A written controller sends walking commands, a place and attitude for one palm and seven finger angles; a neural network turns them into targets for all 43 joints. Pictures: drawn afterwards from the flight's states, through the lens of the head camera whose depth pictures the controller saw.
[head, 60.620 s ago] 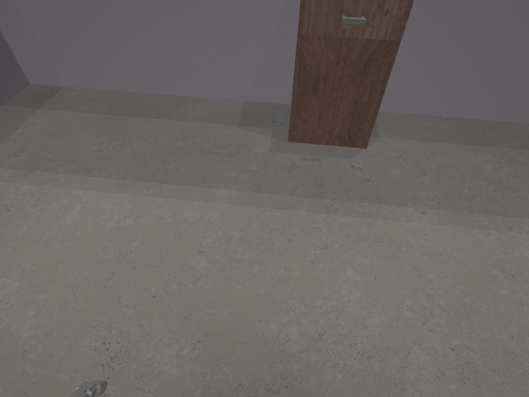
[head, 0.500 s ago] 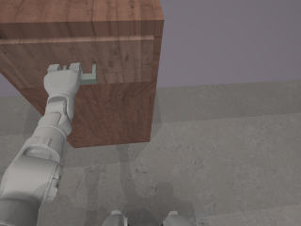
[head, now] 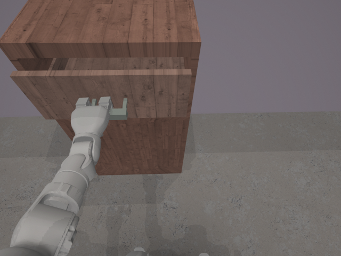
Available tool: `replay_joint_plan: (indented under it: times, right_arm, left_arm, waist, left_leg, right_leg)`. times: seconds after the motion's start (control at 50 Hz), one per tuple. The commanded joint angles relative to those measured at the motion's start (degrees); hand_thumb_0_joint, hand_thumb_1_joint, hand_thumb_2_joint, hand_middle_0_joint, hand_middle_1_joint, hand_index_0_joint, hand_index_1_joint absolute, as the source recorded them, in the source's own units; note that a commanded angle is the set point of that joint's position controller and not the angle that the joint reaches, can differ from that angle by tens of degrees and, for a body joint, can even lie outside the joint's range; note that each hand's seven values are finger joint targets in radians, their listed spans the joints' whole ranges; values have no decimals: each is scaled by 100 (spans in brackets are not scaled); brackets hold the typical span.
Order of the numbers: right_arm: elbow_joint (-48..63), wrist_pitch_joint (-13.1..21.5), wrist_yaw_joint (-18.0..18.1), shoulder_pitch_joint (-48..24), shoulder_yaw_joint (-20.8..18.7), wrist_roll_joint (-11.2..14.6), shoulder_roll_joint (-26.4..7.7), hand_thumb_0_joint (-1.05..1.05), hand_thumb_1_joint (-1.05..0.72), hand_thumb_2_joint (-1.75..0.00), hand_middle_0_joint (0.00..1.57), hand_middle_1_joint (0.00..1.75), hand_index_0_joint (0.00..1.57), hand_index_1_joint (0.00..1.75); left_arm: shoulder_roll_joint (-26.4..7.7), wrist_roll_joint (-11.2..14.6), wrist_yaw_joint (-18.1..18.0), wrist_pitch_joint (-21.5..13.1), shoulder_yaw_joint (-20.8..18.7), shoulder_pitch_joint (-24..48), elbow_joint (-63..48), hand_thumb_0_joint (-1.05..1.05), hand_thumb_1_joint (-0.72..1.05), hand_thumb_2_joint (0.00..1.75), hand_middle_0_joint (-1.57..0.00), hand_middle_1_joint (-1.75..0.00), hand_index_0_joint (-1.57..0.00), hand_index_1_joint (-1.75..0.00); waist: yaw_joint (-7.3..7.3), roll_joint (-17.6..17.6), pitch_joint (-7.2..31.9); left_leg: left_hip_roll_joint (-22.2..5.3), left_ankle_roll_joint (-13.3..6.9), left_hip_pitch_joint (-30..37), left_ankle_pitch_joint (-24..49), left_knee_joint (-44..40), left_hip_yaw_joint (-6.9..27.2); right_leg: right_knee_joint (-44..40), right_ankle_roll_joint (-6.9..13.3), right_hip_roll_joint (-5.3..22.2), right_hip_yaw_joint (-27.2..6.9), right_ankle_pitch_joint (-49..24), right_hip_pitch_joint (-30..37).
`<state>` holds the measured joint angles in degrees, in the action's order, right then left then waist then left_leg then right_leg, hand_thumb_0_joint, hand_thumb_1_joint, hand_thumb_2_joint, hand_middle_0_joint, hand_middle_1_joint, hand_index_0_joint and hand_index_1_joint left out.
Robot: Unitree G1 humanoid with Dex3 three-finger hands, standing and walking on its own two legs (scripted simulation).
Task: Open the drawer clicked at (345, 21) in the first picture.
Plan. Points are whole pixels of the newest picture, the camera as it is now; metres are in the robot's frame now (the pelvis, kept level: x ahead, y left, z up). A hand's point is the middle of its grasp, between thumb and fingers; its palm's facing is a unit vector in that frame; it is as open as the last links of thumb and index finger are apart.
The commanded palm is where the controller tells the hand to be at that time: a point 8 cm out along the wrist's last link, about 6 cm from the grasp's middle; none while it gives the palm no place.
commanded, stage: pull the drawer open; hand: left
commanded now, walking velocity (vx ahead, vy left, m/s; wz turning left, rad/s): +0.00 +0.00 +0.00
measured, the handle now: (108, 108) +0.49 +0.18 +0.02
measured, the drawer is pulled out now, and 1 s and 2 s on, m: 0.06 0.18 0.30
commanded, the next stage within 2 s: none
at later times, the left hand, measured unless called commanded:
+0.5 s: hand (94, 149) +0.37 +0.20 -0.01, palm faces -0.01 -0.05 -1.00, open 5.8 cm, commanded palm +0.34 +0.18 +0.04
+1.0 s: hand (91, 173) +0.31 +0.20 -0.01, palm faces +0.01 -0.08 -1.00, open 5.7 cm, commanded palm +0.28 +0.18 +0.04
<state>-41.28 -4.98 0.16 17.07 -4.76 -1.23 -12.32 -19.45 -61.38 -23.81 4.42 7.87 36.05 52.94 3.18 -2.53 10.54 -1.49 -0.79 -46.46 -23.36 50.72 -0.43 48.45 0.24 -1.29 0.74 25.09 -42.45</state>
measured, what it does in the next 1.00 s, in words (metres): stands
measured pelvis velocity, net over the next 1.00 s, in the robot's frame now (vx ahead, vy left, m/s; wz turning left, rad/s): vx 0.00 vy -0.01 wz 0.01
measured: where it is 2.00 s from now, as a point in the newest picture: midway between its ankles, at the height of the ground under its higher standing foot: outside the picture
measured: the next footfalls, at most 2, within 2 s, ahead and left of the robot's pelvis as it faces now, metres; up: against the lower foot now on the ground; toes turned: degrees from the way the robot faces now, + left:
none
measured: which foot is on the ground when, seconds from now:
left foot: down 0.00-1.00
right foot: down 0.00-1.00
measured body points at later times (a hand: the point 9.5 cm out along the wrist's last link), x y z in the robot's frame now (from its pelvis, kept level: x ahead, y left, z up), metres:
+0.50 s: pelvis +0.00 -0.01 +0.01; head +0.05 -0.01 +0.45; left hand +0.37 +0.20 +0.05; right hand +0.10 -0.26 -0.12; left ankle +0.00 +0.11 -0.69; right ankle -0.03 -0.12 -0.69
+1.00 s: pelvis +0.00 -0.01 +0.01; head +0.03 -0.02 +0.46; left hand +0.30 +0.20 +0.05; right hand +0.15 -0.25 -0.11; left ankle +0.00 +0.11 -0.69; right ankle -0.03 -0.12 -0.69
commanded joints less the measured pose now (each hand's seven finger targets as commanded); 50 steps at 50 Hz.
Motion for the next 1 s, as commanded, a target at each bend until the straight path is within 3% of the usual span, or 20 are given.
replay_joint_plan:
  times: [0.0,0.04,0.06,0.1,0.16,0.24,0.32,0.38,0.4,0.46,0.52,0.56,0.64,0.78,0.82,0.84,0.9,0.92,0.94,0.98]
  right_arm:
    - [479,90,76,440,-259,31,-848,0,-90,-90,20,30,20,30]
    - [507,89,68,342,-247,48,-818,0,-90,-90,20,30,20,30]
    - [523,88,68,316,-243,55,-817,0,-90,-90,20,30,20,30]
    - [539,93,65,242,-240,59,-804,0,-90,-90,20,30,20,30]
    - [577,77,102,171,-223,63,-831,0,-90,-90,20,30,20,30]
    - [650,83,109,39,-194,84,-790,0,-90,-90,20,30,20,30]
    - [682,92,128,-47,-182,92,-794,0,-90,-90,20,30,20,30]
    - [754,97,138,-159,-174,98,-783,0,-90,-90,20,30,20,30]
    - [774,108,132,-181,-162,104,-772,0,-90,-90,20,30,20,30]
    - [836,119,127,-298,-157,111,-785,0,-90,-90,20,30,20,30]
    - [850,150,120,-360,-146,124,-760,0,-90,-90,20,30,20,30]
    - [843,154,145,-396,-146,114,-801,0,-90,-90,20,30,20,30]
    - [915,187,111,-526,-128,120,-748,0,-90,-90,20,30,20,30]
    - [996,214,121,-708,-86,103,-760,0,-90,-90,20,30,20,30]
    - [1053,225,104,-811,-77,109,-720,0,-90,-90,20,30,20,30]
    - [1043,231,97,-830,-60,110,-721,0,-90,-90,20,30,20,30]
    - [1069,241,107,-910,-49,95,-725,0,-90,-90,20,30,20,30]
    - [1100,253,95,-931,-35,97,-711,0,-90,-90,20,30,20,30]
    - [1088,255,99,-964,-37,99,-704,0,-90,-90,20,30,20,30]
    - [1122,255,98,-1005,-30,83,-706,0,-90,-90,20,30,20,30]
  left_arm:
    - [-266,-84,-90,-245,9,1450,-1145,0,90,90,-40,-135,-40,-135]
    - [7,-67,-91,-223,247,1394,-1235,0,90,90,-40,-135,-40,-135]
    - [-85,-69,-97,-222,173,1321,-1305,0,90,90,-40,-135,-40,-135]
    - [57,-69,-118,-191,293,1264,-1357,0,90,90,-40,-135,-40,-135]
    - [-260,-83,-140,-165,38,1043,-1453,0,90,90,-40,-135,-40,-135]
    - [-65,-85,-145,-148,208,780,-1657,0,90,90,-40,-135,-40,-135]
    - [-164,-85,-159,-117,107,486,-1718,0,90,90,-40,-135,-40,-135]
    - [-302,-88,-167,-131,-16,157,-1952,0,90,90,-40,-135,-40,-135]
    - [-139,-63,-159,-110,104,-15,-1964,0,90,90,-40,-135,-40,-135]
    - [-250,-63,-173,-99,14,-252,-2240,0,90,90,-40,-135,-40,-135]
    - [15,-53,-184,-70,243,-301,-2383,0,90,90,-40,-135,-40,-135]
    - [-357,-75,-209,-68,-62,-411,-2484,0,90,90,-40,-135,-40,-135]
    - [4,-74,-225,-5,215,-851,-2742,0,90,90,-40,-135,-40,-135]
    - [-252,-68,-234,48,8,-1356,-3226,0,90,90,-40,-135,-40,-135]
    - [-48,-46,-241,77,127,-1763,-3338,0,90,90,-40,-135,-40,-135]
    - [47,-45,-234,90,235,-1701,-3397,0,90,90,-40,-135,-40,-135]
    - [-136,-80,-249,96,70,-1890,-3543,0,90,90,-40,-135,-40,-135]
    - [8,-63,-246,114,191,-2003,-3628,0,90,90,-40,-135,-40,-135]
    - [20,-82,-243,123,221,-1943,-3643,0,90,90,-40,-135,-40,-135]
    - [-83,-113,-264,119,134,-2088,-3786,0,90,90,-40,-135,-40,-135]
  waist:
    - [167,88,1948]
    - [223,111,1783]
    - [170,7,1757]
    - [187,33,1636]
    - [107,223,1711]
    - [76,187,1573]
    - [26,311,1477]
    - [-85,178,1543]
    - [-72,265,1482]
    - [-130,178,1461]
    - [-53,291,1261]
    - [-141,297,1362]
    - [-149,292,1245]
    - [-283,246,1289]
    - [-307,264,1183]
    - [-249,333,1147]
    - [-292,345,1049]
    - [-300,353,1065]
    - [-260,388,963]
    - [-326,234,993]
  left_leg:
    - [145,-116,2225,2705,-364,-10]
    - [154,-117,2210,2549,-403,-13]
    - [157,-108,2221,2587,-423,-11]
    - [162,-114,2227,2471,-452,-25]
    - [201,-126,2137,2366,-479,-33]
    - [218,-128,2146,2316,-541,-64]
    - [236,-130,2076,2141,-584,-89]
    - [257,-132,2115,2171,-615,-110]
    - [261,-134,2101,2162,-629,-107]
    - [258,-116,2144,2216,-651,-105]
    - [250,-124,2154,2038,-699,-101]
    - [258,-114,2132,2014,-725,-98]
    - [257,-107,2222,2070,-736,-100]
    - [290,-105,2216,2000,-773,-123]
    - [294,-96,2228,2024,-780,-131]
    - [283,-95,2250,1977,-792,-109]
    - [295,-97,2217,1919,-787,-113]
    - [297,-96,2220,1902,-799,-104]
    - [290,-90,2223,1849,-802,-97]
    - [285,-82,2272,1822,-826,-90]
  right_leg:
    - [-527,192,-282,173,-2374,562]
    - [-585,188,-280,185,-2285,529]
    - [-592,211,-279,169,-2272,560]
    - [-622,201,-272,184,-2214,522]
    - [-645,211,-267,137,-2291,774]
    - [-678,209,-263,142,-2294,817]
    - [-724,202,-252,129,-2220,896]
    - [-732,221,-244,84,-2291,1048]
    - [-746,215,-249,107,-2301,1061]
    - [-761,228,-249,88,-2314,1116]
    - [-811,208,-244,116,-2163,1008]
    - [-798,222,-240,75,-2146,1150]
    - [-802,219,-242,118,-2167,1096]
    - [-813,223,-206,52,-2244,1312]
    - [-825,219,-215,65,-2267,1302]
    - [-832,210,-213,89,-2197,1249]
    - [-838,211,-209,61,-2168,1253]
    - [-827,212,-208,90,-2143,1265]
    - [-848,206,-202,88,-2073,1198]
    - [-837,223,-204,81,-1975,1198]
